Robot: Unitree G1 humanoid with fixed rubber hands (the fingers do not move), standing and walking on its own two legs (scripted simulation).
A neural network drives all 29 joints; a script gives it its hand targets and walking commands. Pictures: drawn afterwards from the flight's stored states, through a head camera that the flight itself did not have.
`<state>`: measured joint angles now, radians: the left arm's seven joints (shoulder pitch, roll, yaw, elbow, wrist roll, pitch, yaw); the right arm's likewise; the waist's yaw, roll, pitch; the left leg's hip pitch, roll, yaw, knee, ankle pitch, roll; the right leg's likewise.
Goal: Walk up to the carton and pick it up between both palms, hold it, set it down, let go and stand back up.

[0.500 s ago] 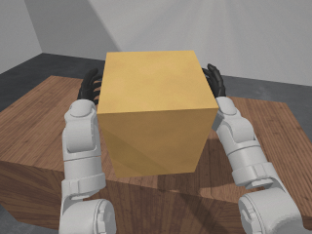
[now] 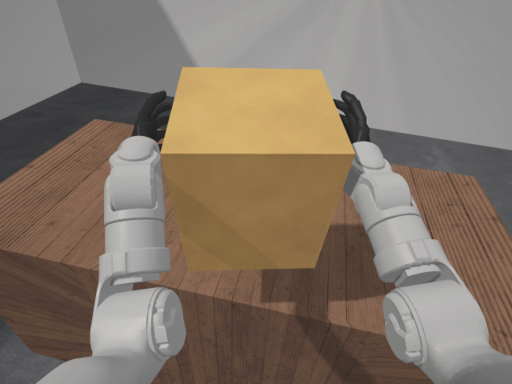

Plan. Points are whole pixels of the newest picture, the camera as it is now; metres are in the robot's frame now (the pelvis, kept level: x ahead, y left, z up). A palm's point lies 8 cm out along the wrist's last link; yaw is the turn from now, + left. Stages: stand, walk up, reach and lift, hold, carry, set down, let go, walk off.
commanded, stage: hold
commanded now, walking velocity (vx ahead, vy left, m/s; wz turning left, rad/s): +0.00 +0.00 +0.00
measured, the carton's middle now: (252, 173) +0.38 +0.01 +0.19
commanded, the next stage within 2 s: set down in 1.52 s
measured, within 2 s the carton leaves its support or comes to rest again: neither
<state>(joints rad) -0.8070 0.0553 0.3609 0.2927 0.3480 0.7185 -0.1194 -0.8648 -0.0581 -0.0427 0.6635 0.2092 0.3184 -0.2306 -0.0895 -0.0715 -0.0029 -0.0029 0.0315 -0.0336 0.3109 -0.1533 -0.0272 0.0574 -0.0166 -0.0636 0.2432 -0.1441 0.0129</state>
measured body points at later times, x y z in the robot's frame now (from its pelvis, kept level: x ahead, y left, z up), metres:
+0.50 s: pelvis -0.01 +0.00 +0.00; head -0.07 +0.03 +0.44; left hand +0.37 +0.16 +0.23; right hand +0.37 -0.15 +0.23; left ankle +0.02 +0.13 -0.75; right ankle +0.01 -0.13 -0.75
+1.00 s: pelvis +0.01 +0.01 +0.00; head -0.06 +0.04 +0.44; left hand +0.39 +0.17 +0.23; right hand +0.38 -0.14 +0.24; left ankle +0.02 +0.13 -0.75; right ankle +0.01 -0.12 -0.75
